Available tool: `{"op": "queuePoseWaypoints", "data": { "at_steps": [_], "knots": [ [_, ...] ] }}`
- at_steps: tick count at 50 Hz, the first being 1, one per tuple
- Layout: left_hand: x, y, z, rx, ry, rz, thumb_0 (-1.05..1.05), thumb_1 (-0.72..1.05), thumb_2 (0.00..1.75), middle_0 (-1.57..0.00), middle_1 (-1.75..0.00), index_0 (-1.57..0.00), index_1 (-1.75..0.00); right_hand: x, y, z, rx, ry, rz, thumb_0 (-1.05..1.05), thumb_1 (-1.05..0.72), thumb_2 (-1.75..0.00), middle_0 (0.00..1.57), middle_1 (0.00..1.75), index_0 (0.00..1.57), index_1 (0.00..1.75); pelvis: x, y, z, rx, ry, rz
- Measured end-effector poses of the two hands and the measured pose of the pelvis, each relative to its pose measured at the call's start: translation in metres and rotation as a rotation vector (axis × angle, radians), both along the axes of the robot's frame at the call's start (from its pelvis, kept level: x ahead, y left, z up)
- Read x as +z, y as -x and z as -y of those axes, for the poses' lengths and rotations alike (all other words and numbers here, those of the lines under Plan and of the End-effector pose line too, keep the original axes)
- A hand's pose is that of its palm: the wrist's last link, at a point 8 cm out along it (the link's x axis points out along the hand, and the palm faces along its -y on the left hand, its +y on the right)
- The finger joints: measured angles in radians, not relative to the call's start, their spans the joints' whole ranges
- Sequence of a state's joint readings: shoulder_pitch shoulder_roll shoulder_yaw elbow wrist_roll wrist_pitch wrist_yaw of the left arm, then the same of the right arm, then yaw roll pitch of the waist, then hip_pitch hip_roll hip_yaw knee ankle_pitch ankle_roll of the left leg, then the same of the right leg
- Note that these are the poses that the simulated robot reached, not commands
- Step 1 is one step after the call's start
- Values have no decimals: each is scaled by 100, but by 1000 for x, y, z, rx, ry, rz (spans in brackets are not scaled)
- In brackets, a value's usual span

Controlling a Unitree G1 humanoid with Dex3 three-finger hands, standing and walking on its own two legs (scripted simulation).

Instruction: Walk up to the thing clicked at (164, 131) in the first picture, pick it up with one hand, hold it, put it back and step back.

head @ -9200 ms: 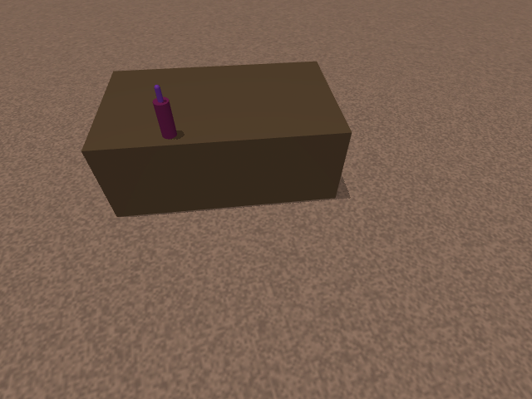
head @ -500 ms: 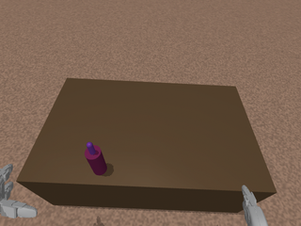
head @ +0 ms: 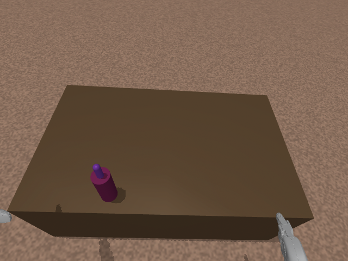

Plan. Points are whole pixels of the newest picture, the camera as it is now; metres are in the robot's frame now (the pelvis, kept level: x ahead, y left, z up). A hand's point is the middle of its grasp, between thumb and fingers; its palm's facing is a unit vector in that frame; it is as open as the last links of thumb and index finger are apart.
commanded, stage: go down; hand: left
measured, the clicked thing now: (103, 181) +0.41 +0.22 -0.21
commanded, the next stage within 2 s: approach in 0.94 s
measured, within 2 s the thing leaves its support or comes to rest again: neither
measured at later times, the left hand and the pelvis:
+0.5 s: hand out of the picture +0.31 +0.39 +0.03, palm faces +0.24 -0.96 -0.14, open 17.6 cm; pelvis +0.00 +0.01 +0.00, yaw +0 degrees
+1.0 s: hand out of the picture +0.33 +0.41 +0.04, palm faces +0.26 -0.96 -0.11, open 17.5 cm; pelvis +0.00 +0.01 -0.01, yaw -1 degrees
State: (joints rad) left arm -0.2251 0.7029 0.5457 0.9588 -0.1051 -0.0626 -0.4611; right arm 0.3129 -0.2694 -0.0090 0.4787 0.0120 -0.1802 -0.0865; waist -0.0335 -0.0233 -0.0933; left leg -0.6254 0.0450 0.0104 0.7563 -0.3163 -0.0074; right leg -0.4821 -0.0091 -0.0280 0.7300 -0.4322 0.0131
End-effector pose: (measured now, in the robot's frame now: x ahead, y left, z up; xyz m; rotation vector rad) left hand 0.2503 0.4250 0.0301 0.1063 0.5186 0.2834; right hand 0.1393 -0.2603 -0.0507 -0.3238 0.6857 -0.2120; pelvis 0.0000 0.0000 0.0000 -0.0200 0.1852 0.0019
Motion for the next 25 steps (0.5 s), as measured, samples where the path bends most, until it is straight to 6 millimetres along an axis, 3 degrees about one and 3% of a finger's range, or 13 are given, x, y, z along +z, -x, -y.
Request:
{"op": "queuePoseWaypoints", "data": {
  "at_steps": [25],
  "knots": [
    [15,-25,-15,-12,10,97,-1,-56,6,-5,-1,-4,-3,0,5,-9,-11,15,-9,-1,51,-6,6,5,5,6,-3,0,-9,-6,12,-22]
  ]
}}
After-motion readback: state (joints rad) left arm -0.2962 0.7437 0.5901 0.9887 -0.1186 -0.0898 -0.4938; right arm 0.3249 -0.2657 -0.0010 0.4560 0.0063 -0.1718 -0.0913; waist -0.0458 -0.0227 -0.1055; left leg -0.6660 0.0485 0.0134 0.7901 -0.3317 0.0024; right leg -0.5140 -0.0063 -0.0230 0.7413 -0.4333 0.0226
